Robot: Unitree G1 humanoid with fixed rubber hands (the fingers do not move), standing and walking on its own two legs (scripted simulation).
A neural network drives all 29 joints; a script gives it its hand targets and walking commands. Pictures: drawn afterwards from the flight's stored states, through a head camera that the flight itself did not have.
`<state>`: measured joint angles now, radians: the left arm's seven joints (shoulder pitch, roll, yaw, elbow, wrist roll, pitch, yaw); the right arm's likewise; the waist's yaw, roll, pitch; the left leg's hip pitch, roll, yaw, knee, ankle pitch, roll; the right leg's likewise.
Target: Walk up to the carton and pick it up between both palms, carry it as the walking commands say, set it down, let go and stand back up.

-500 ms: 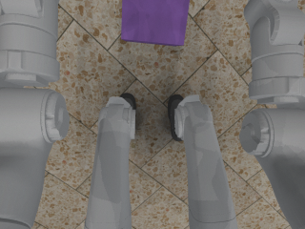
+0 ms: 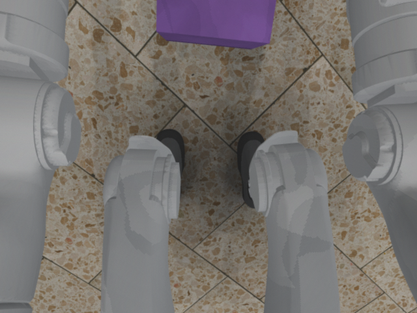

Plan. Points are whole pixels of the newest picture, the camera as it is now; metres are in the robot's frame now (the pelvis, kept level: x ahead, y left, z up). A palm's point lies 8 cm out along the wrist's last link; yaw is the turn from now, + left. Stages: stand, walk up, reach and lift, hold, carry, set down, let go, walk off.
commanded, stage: reach and lift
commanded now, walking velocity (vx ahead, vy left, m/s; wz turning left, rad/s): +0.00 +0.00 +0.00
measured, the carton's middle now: out of the picture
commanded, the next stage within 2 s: none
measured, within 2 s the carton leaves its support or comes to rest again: neither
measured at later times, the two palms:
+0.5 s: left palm out of the picture +0.60 +0.17 -0.25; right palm out of the picture +0.58 -0.16 -0.25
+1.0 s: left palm out of the picture +0.59 +0.17 -0.25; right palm out of the picture +0.58 -0.15 -0.25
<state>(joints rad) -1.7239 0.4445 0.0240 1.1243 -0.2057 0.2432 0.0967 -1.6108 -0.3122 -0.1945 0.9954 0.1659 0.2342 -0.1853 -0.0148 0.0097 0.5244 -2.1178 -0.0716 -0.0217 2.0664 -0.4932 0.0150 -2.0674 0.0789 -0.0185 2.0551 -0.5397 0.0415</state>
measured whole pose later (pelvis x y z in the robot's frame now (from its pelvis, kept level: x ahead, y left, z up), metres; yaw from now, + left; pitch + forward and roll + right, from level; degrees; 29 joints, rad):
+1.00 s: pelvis +0.04 +0.01 -0.08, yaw -2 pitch +29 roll -2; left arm -1.57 0.39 0.02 1.26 -0.22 0.07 0.05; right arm -1.54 -0.30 -0.11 1.21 0.22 0.06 -0.11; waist 0.01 -0.01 0.52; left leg -2.23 -0.01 0.03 2.38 -0.65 0.06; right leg -2.20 0.05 -0.04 2.37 -0.67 0.01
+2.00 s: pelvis +0.04 +0.00 -0.09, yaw -2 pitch +28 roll -2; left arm -1.60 0.33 0.06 1.21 -0.10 0.18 0.01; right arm -1.53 -0.29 -0.15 1.18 0.21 0.14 -0.07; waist 0.01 -0.03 0.52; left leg -2.23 0.00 0.03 2.43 -0.68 0.07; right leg -2.21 0.06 -0.05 2.41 -0.69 0.01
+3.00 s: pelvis +0.02 +0.00 -0.03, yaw +0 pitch +28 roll -2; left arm -1.51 0.22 0.13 0.82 -0.02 0.38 0.29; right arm -1.49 -0.12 -0.38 0.74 -0.02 0.33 -0.32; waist 0.01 -0.03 0.52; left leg -2.11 -0.07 -0.01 2.21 -0.59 0.01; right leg -2.07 0.10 -0.01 2.20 -0.62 0.04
